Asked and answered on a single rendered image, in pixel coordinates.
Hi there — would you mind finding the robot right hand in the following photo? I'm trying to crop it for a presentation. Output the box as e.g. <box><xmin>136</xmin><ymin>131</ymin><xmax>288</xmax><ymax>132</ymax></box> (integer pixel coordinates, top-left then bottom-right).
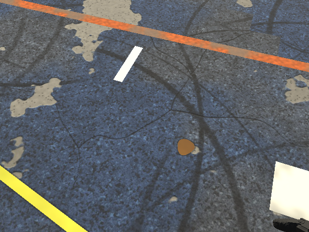
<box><xmin>273</xmin><ymin>218</ymin><xmax>309</xmax><ymax>232</ymax></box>

